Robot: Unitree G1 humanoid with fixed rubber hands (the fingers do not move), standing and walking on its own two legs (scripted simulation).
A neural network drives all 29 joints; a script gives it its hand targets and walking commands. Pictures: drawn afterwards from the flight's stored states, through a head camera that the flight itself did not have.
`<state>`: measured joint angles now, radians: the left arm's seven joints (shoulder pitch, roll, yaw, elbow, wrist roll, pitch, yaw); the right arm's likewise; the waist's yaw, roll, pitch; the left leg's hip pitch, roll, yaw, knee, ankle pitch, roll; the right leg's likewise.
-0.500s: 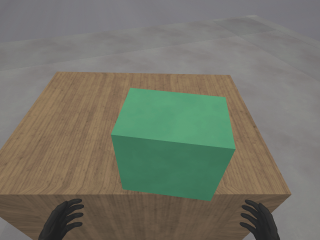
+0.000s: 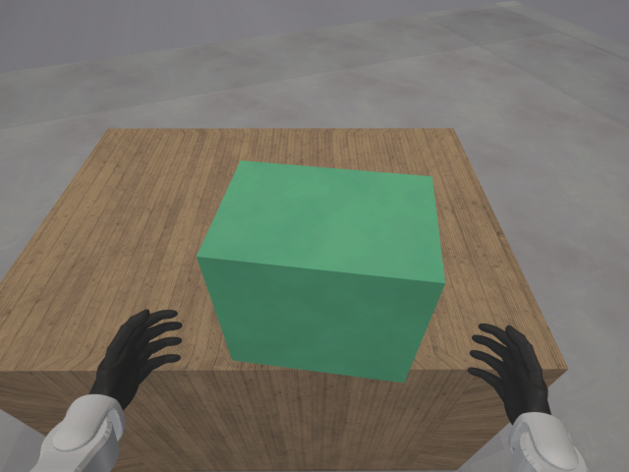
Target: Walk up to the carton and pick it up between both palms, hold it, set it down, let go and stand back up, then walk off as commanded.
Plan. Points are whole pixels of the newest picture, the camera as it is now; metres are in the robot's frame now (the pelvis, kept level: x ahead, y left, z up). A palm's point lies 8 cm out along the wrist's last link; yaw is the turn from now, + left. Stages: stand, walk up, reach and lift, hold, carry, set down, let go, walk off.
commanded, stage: reach and lift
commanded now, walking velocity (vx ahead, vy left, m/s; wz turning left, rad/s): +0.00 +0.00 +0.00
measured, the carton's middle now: (324, 275) +0.40 +0.01 +0.02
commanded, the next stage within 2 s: none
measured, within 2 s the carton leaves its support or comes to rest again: neither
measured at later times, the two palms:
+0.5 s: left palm (135, 302) +0.31 +0.24 +0.08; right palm (518, 336) +0.27 -0.21 +0.07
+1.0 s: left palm (156, 227) +0.38 +0.22 +0.13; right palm (537, 273) +0.33 -0.24 +0.12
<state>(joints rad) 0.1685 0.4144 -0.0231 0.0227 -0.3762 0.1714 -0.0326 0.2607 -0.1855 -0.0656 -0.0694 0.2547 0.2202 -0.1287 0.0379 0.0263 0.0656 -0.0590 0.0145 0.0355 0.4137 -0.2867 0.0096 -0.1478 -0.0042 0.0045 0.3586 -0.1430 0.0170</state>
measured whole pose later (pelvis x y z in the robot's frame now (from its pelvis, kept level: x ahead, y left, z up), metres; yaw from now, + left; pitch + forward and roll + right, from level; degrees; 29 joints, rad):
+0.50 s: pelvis +0.00 -0.01 +0.00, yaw +0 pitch +0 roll -1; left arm -0.14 0.46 0.08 0.06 -0.37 0.38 -0.08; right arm 0.02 -0.25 -0.01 -0.10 0.33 0.33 -0.19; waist 0.00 -0.02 0.07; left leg -0.12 0.02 0.03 0.37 -0.25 0.00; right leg -0.20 0.00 0.00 0.32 -0.11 0.01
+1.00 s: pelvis -0.01 +0.00 +0.00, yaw +0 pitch +2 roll -1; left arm -0.59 0.47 0.06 0.40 -0.37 0.52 -0.03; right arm -0.43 -0.33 -0.08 0.23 0.35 0.44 -0.13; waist -0.06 0.00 0.01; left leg -0.20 0.00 0.04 0.41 -0.25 0.02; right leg -0.28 -0.01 0.01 0.33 -0.09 0.02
